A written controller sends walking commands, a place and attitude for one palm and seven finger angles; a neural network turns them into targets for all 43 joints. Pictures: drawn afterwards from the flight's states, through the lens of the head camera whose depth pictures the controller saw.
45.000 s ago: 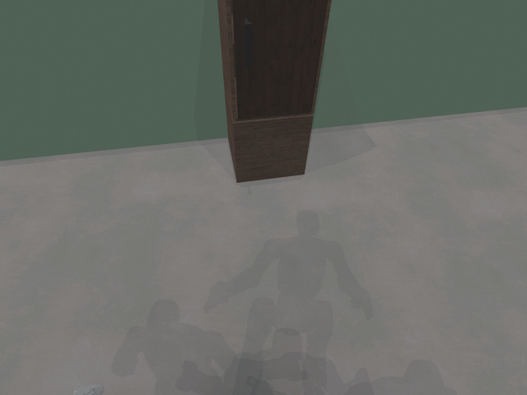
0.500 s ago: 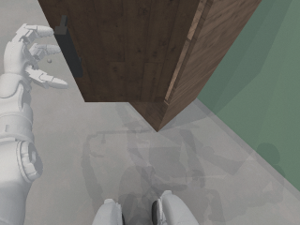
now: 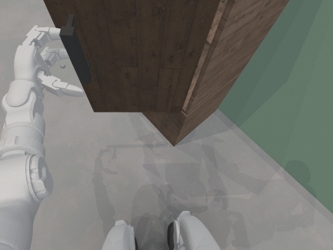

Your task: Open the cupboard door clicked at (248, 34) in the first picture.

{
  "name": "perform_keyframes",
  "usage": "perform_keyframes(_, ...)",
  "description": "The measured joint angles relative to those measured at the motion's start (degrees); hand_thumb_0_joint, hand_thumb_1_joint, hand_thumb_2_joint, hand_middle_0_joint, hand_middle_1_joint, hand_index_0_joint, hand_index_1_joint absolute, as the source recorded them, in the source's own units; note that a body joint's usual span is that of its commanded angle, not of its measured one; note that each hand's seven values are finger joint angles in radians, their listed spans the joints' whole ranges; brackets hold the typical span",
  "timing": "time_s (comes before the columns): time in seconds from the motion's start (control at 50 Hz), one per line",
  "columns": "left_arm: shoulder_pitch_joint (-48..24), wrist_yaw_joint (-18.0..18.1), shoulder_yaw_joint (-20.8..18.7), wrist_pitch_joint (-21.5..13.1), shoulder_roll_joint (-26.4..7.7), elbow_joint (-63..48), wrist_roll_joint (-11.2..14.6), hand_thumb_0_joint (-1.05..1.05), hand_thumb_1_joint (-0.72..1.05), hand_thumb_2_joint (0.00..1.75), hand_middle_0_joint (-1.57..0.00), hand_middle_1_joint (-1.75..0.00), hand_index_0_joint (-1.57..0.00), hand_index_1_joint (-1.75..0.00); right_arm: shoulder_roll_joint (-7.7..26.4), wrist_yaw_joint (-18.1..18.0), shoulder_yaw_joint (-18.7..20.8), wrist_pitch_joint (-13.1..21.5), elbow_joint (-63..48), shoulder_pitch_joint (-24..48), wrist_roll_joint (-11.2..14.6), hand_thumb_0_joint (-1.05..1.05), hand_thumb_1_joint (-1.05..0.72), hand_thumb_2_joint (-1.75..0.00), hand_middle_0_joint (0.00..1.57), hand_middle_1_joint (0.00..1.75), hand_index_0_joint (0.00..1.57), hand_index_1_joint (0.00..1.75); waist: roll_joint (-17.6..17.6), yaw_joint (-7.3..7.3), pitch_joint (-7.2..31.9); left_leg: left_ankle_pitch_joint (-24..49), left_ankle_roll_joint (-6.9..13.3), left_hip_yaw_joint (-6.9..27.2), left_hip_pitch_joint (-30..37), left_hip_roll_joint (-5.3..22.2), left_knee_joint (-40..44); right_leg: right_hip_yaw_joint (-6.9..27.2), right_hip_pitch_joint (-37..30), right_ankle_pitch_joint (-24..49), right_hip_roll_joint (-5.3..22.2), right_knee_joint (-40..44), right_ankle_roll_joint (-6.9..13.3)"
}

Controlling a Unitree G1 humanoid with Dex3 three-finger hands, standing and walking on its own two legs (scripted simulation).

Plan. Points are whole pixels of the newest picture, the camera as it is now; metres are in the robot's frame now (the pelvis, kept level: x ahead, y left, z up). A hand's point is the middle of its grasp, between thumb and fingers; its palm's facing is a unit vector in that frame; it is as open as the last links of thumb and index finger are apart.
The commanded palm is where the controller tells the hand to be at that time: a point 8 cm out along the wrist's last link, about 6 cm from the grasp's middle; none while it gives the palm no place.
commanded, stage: slide the fingers in behind the handle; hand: left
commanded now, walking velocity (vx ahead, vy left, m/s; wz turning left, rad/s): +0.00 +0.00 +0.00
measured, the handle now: (79, 52) +0.56 +0.16 +0.07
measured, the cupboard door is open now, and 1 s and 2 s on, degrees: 51 50 51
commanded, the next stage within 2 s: close the thumb around the handle in 1.14 s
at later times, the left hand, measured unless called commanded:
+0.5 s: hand (83, 65) +0.52 +0.15 +0.07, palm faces -0.06 -1.00 -0.03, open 14.0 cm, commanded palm +0.50 +0.19 +0.07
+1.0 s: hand (88, 67) +0.51 +0.14 +0.07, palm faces -0.03 -1.00 -0.03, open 14.2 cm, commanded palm +0.49 +0.18 +0.07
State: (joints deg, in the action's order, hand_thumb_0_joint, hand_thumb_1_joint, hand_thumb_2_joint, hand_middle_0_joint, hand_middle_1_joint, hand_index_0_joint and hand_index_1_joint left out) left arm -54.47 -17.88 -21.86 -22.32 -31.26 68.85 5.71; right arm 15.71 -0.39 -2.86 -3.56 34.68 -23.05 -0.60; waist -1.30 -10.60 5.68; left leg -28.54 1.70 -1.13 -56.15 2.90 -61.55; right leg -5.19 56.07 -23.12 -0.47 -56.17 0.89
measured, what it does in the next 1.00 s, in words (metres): stands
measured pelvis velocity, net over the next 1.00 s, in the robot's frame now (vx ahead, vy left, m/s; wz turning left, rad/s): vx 0.01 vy -0.01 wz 0.01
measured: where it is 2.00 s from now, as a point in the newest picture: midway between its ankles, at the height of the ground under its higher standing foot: outside the picture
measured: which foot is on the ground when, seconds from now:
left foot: down 0.00-1.00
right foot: down 0.00-1.00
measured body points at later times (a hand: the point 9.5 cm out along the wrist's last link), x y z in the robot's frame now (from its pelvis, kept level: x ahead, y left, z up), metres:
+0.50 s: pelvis +0.01 +0.00 +0.00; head +0.14 +0.02 +0.43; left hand +0.52 +0.20 +0.07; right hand +0.00 -0.26 -0.11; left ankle +0.00 +0.10 -0.66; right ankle +0.03 -0.12 -0.66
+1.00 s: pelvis +0.01 -0.01 +0.00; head +0.14 +0.00 +0.43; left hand +0.51 +0.19 +0.07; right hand +0.01 -0.27 -0.11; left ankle +0.00 +0.10 -0.66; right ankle +0.03 -0.12 -0.66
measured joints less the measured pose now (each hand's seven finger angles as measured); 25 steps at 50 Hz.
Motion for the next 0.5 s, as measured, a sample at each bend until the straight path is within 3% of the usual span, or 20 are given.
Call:
perform_keyframes(0.18, -0.5, 1.0, 2.4, 0.1, 2.1, -0.7, 0.1, -0.01, -0.50, 0.30, -0.30, -1.20, -0.30, -1.21, -0.5, 0.5, 0.1, 0.3, 0.7, 0.1, -0.4, 0.00, -0.91, -0.90, 0.20, 0.30, 0.20, 0.30, -0.3, 0.45, 0.3, -0.1, 0.2, 0.1, -0.4, -0.3, -0.3, -0.1, 0.3, -0.2, 0.3, -0.3, -0.2)
perform_keyframes(0.38, -0.2, 5.5, 2.9, -0.9, 5.3, -0.9, -1.1, -0.01, -0.50, 0.30, -0.30, -1.20, -0.29, -1.22, -0.8, 1.2, 0.4, 0.3, 0.7, 0.0, -0.9, 0.00, -0.91, -0.90, 0.20, 0.30, 0.20, 0.30, -0.7, 0.33, 0.6, -0.5, 0.2, -0.1, -0.1, -0.6, -0.3, 0.2, 0.2, -0.7, 0.5, -0.7, -0.3)
perform_keyframes(0.5, 0.0, 6.4, 4.1, -1.4, 6.6, -1.3, -1.3, -0.01, -0.50, 0.30, -0.30, -1.20, -0.29, -1.21, -1.0, 1.5, 0.6, 0.2, 1.0, 0.0, -1.0, 0.00, -0.91, -0.90, 0.20, 0.30, 0.20, 0.30, -0.8, 0.45, 0.6, -0.5, 0.1, -0.2, 0.3, -0.6, 0.0, 0.3, 0.0, -0.8, 0.6, -0.7, -0.3)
